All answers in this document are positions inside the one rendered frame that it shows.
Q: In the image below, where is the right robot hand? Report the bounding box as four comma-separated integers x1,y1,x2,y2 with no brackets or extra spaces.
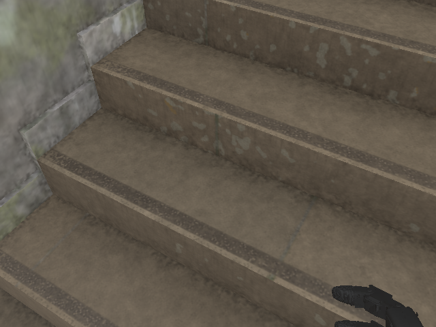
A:
332,285,424,327

